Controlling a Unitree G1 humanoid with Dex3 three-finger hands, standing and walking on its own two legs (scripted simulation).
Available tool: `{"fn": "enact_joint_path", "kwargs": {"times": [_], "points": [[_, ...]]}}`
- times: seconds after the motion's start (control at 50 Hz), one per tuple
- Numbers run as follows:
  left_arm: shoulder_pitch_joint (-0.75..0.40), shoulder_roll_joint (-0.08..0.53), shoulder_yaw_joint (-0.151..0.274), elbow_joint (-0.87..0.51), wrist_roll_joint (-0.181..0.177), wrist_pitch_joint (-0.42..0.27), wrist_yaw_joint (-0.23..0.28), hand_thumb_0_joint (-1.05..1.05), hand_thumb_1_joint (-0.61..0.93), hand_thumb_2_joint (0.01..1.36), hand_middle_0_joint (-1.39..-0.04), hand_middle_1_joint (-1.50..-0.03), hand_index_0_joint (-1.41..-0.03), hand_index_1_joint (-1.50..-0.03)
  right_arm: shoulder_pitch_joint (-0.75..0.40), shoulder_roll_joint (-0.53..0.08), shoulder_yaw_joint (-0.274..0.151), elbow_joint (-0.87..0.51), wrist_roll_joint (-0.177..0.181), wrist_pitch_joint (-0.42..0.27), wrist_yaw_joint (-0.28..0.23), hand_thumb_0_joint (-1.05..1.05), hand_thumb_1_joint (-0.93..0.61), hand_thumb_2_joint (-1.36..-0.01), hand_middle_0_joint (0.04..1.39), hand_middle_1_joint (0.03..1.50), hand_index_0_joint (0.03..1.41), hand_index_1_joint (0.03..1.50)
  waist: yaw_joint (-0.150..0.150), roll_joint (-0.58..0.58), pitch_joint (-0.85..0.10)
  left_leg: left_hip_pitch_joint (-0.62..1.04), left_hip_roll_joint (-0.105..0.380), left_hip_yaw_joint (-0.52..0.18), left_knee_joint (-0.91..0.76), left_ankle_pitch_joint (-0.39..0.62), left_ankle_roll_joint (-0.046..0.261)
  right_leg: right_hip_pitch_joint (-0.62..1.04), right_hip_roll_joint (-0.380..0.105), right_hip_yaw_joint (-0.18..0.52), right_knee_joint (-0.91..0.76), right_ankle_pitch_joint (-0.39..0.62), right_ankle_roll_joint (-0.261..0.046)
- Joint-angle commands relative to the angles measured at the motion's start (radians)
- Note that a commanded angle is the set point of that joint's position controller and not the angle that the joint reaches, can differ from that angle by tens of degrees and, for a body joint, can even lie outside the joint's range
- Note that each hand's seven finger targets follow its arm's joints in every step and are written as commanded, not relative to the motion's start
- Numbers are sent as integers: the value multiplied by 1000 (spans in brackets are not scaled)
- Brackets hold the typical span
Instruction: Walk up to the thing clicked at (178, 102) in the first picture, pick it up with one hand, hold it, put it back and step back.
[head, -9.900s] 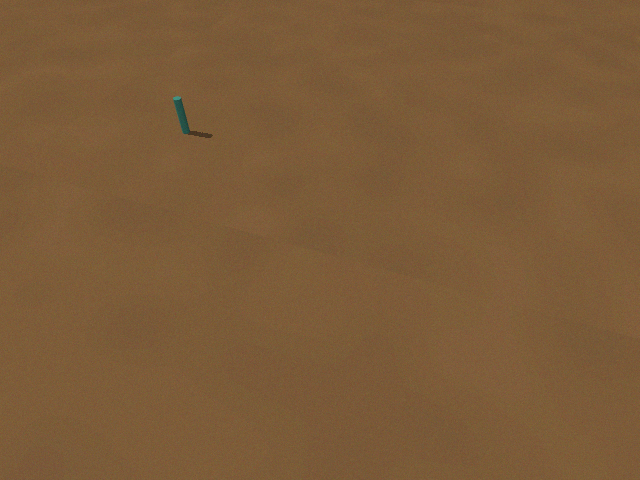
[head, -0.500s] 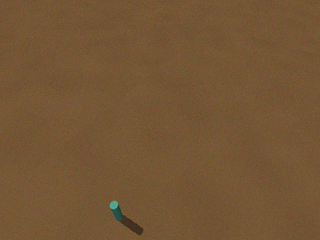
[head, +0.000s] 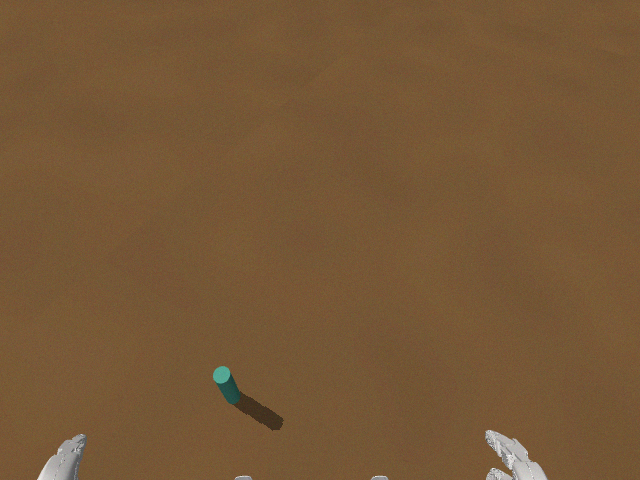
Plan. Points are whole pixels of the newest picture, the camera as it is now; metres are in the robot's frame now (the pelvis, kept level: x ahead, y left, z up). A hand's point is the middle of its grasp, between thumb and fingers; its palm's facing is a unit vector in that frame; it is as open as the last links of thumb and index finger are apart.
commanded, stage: go down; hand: left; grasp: from the side
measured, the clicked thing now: (227, 386) +0.41 +0.21 -0.63
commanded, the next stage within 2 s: none
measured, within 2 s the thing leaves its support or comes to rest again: neither
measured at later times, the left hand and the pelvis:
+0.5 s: hand out of the picture +0.16 +0.28 -0.16, palm faces +0.11 -0.94 -0.32, open 17.5 cm; pelvis +0.00 +0.00 -0.05, yaw +1 degrees
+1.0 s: hand (108, 417) +0.26 +0.34 -0.24, palm faces +0.16 -0.97 -0.21, open 17.4 cm; pelvis -0.04 +0.00 -0.18, yaw -2 degrees
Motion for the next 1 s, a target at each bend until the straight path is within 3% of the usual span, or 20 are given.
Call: {"fn": "enact_joint_path", "kwargs": {"times": [0.0,0.14,0.16,0.18,0.26,0.38,0.44,0.5,0.56,0.58,0.6,0.62,0.64,0.66,0.74,0.78,0.82,0.88,0.94,0.98], "points": [[-13,201,59,-259,-6,-24,6,0,-566,37,-70,-76,-68,-78,-26,-153,-59,-154,3,-77,-26,0,-858,-887,200,300,200,300,9,58,-215,75,-32,10,-40,189,21,3,38,-43,-22,160,-41],[123,221,99,-363,-8,50,10,0,-598,5,-86,-60,-85,-60,-21,-145,-50,-172,-5,-98,-54,0,-860,-886,200,300,200,300,10,75,-231,26,-26,-1,25,212,20,-35,34,-43,38,175,-40],[89,221,92,-457,-13,50,9,0,-607,9,-85,-62,-84,-63,-32,-142,-48,-203,-4,-102,-58,0,-859,-885,200,300,200,300,10,90,-247,25,-29,2,37,213,23,-35,32,-40,38,183,-40],[139,198,86,-386,-15,65,7,0,-611,0,-86,-50,-84,-51,-27,-141,-47,-189,-6,-104,-61,0,-863,-886,200,300,200,300,-5,54,-211,-6,-29,0,48,187,26,-57,34,-43,42,161,-36],[155,209,109,-460,-25,77,-3,0,-607,18,-82,-64,-81,-66,-23,-136,-45,-206,-12,-120,-71,0,-869,-888,200,300,200,300,2,74,-234,-27,-24,-5,84,201,27,-86,34,-45,80,169,-39],[167,220,148,-529,-49,46,-32,0,-611,4,-83,-49,-81,-52,-29,-130,-47,-235,-22,-145,-72,0,-893,-894,199,300,199,300,-1,80,-298,-75,-22,-12,170,269,31,-130,33,-42,154,232,-37],[216,225,168,-497,-58,25,-51,0,-592,11,-81,-36,-75,-43,-27,-129,-47,-226,-23,-151,-67,0,-908,-899,199,300,199,300,12,88,-280,-126,-25,-14,188,227,29,-165,33,-44,184,189,-41],[273,219,181,-488,-69,4,-72,0,-587,4,-84,-31,-77,-39,-19,-132,-54,-228,-24,-152,-61,0,-921,-902,199,300,199,300,13,78,-326,-126,-21,-20,215,256,31,-181,34,-44,217,199,-43],[187,261,215,-507,-79,-31,-82,0,-564,6,-81,-24,-74,-31,-30,-136,-55,-229,-26,-155,-55,0,-928,-904,199,300,199,300,10,89,-306,-188,-22,-18,247,193,33,-236,33,-37,241,157,-42],[147,253,214,-470,-82,-52,-87,0,-563,4,-83,-20,-76,-28,-34,-135,-53,-225,-28,-159,-53,0,-936,-907,199,300,199,300,-6,77,-291,-222,-20,-18,274,170,35,-281,34,-35,264,138,-41],[135,282,252,-419,-88,-77,-89,0,-543,9,-78,-24,-74,-29,-39,-142,-54,-220,-29,-162,-52,0,-941,-908,199,300,199,300,1,60,-269,-270,-21,-18,294,125,36,-309,32,-36,284,99,-41],[17,297,244,-475,-93,-121,-102,0,-552,17,-76,-28,-71,-35,-56,-138,-50,-230,-30,-171,-51,0,-944,-909,199,300,199,300,-5,70,-292,-300,-23,-15,336,123,41,-349,29,-29,315,107,-41],[65,298,272,-322,-100,-144,-112,0,-547,5,-77,-19,-71,-25,-41,-148,-56,-202,-30,-171,-51,0,-947,-909,199,300,199,300,-15,28,-278,-339,-23,-12,370,96,46,-384,31,-25,340,84,-38],[-41,325,281,-388,-116,-196,-134,0,-549,12,-70,-24,-67,-28,-49,-147,-53,-202,-31,-180,-49,0,-950,-910,199,300,199,300,-9,51,-298,-389,-27,-11,409,69,47,-424,28,-23,378,65,-39],[-146,380,330,-259,-166,-354,-236,0,-555,39,-64,-72,-65,-70,-53,-178,-60,-184,-31,-204,-46,0,-951,-910,199,300,199,300,-11,71,-384,-502,-28,-25,505,-48,45,-564,24,-3,492,-55,-45],[-241,443,354,-340,-181,-417,-282,0,-525,58,-51,-72,-49,-72,-42,-191,-64,-177,-33,-204,-47,0,-927,-905,199,300,199,300,8,143,-507,-483,-25,-32,536,-44,36,-582,20,13,532,-66,-48],[-231,455,359,-239,-184,-430,-315,0,-501,53,-49,-65,-48,-65,-36,-202,-56,-167,-34,-195,-47,0,-916,-903,199,300,199,300,13,143,-515,-496,-21,-42,555,-36,30,-634,25,6,563,-74,-52],[-313,561,455,-186,-195,-456,-333,0,-557,63,-53,-78,-47,-82,-25,-228,-51,-144,-31,-179,-44,0,-894,-898,199,300,199,300,51,168,-600,-494,-16,-59,591,0,27,-692,31,-13,625,-57,-58],[-260,568,502,-68,-203,-454,-352,0,-562,75,-55,-88,-49,-91,-30,-241,-45,-125,-29,-158,-36,0,-891,-897,199,300,199,300,80,158,-628,-500,-17,-77,621,84,29,-740,35,-45,694,-5,-67],[-285,592,521,-45,-207,-463,-372,0,-556,82,-55,-93,-48,-98,-30,-241,-42,-119,-31,-148,-36,0,-897,-899,199,300,199,300,75,135,-641,-543,-20,-69,662,105,37,-742,36,-45,710,14,-66]]}}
